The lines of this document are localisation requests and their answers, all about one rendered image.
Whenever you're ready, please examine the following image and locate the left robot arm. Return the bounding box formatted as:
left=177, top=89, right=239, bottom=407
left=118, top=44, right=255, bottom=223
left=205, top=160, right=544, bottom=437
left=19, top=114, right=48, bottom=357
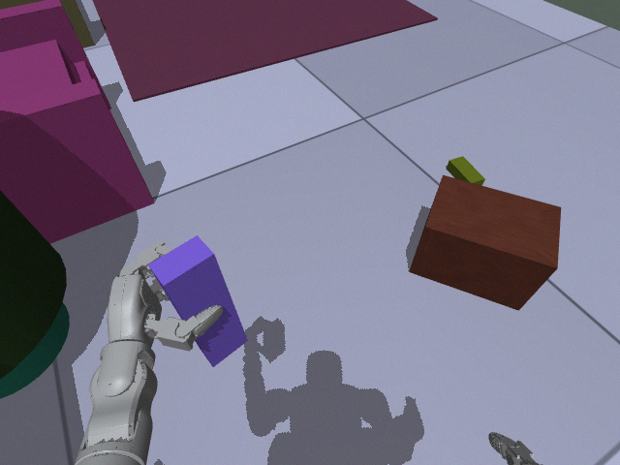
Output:
left=75, top=339, right=158, bottom=465

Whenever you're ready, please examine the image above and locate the right robot hand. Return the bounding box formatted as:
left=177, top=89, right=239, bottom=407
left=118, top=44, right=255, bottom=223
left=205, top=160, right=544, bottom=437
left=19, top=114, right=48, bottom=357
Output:
left=488, top=432, right=542, bottom=465

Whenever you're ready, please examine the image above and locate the left robot hand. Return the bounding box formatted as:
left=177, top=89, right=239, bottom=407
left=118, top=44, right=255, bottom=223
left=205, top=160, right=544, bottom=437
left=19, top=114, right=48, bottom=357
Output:
left=108, top=240, right=223, bottom=351

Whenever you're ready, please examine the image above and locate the armchair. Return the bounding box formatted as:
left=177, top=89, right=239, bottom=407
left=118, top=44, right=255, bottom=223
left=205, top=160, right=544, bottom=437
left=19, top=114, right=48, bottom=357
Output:
left=0, top=0, right=155, bottom=244

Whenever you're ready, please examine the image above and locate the potted plant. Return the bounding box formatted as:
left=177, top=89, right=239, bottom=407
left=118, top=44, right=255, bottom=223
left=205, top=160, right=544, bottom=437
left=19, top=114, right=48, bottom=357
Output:
left=0, top=191, right=70, bottom=399

